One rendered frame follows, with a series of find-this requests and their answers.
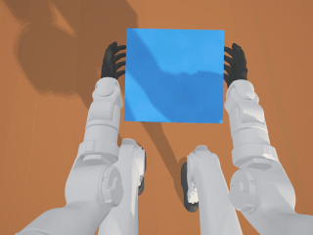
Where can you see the robot right upper arm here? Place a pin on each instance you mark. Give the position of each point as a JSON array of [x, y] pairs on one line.
[[266, 199]]

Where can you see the robot right hand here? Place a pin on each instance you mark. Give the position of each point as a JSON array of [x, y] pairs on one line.
[[237, 69]]

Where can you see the right robot forearm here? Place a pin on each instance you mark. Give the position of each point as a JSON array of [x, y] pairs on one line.
[[251, 144]]

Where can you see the robot left thigh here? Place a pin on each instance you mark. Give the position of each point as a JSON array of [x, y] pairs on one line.
[[123, 219]]

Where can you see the carton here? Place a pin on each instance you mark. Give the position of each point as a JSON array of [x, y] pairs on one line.
[[174, 75]]

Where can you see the robot left upper arm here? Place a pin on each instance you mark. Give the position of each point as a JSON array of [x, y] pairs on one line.
[[91, 192]]

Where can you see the robot left hand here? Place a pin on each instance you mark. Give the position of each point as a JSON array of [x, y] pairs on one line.
[[109, 66]]

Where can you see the left robot forearm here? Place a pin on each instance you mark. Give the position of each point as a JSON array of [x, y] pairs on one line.
[[99, 146]]

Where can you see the right robot shin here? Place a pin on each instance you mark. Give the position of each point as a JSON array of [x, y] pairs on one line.
[[192, 188]]

